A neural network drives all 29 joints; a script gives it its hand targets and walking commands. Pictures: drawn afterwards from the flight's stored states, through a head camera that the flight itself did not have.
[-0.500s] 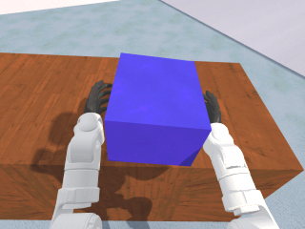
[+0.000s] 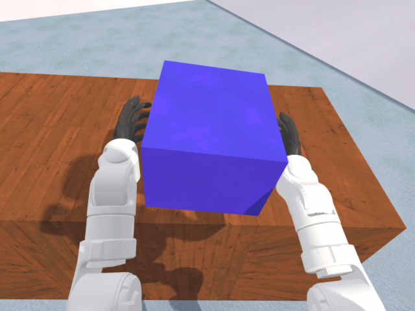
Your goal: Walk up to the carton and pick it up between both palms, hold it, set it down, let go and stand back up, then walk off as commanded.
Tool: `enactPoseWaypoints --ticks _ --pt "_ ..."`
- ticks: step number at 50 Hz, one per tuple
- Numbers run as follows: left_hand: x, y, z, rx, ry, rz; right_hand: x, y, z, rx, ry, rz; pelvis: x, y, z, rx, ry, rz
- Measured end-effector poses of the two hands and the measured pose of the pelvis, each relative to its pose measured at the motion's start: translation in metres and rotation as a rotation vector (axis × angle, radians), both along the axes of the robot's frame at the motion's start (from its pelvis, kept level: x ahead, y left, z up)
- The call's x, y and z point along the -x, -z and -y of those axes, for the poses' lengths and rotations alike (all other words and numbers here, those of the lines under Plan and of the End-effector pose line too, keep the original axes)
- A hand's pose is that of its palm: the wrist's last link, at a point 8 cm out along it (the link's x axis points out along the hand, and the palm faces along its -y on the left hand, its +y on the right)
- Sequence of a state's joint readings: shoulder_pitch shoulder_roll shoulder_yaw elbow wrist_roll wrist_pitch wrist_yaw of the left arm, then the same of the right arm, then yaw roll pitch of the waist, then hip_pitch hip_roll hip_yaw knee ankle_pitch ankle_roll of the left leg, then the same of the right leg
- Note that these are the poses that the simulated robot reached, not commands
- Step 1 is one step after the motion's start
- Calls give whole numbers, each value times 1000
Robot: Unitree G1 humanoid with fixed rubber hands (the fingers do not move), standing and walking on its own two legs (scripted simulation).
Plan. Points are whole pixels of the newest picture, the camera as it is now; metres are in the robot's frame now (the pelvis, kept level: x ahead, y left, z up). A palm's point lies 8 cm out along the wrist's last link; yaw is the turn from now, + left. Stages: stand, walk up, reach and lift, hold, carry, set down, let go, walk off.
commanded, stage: reach and lift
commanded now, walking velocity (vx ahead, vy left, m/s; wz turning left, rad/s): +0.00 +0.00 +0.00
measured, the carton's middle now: (209, 135) +0.39 +0.00 +0.15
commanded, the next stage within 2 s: hold in 0.12 s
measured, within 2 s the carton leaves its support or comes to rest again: neither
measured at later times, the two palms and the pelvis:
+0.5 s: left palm (123, 138) +0.35 +0.15 +0.17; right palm (289, 151) +0.35 -0.15 +0.15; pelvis +0.00 +0.00 +0.00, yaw +0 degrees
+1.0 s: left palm (120, 137) +0.35 +0.16 +0.17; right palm (287, 150) +0.35 -0.14 +0.15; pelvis +0.00 +0.00 +0.00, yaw +1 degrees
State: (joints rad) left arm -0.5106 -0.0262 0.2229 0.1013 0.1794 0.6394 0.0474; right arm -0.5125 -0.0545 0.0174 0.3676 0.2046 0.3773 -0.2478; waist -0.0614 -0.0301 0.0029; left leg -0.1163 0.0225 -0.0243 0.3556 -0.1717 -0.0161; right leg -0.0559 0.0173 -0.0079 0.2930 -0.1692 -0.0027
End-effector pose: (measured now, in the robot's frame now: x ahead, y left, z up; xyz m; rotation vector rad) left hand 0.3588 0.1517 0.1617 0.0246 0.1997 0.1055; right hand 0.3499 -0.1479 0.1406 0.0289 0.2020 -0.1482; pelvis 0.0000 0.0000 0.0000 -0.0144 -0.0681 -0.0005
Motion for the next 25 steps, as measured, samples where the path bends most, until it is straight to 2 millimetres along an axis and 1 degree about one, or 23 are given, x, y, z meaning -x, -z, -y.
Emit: enactPoseWaypoints --ticks 11,25 --pt "0 -6 -2 -9 -5 5 -3 -5 -2 1 -7 5 2 0 2 1 -10 4" --pt "6 -10 -2 -6 -7 12 2 -12 -2 5 -11 13 1 1 2 2 -8 21"
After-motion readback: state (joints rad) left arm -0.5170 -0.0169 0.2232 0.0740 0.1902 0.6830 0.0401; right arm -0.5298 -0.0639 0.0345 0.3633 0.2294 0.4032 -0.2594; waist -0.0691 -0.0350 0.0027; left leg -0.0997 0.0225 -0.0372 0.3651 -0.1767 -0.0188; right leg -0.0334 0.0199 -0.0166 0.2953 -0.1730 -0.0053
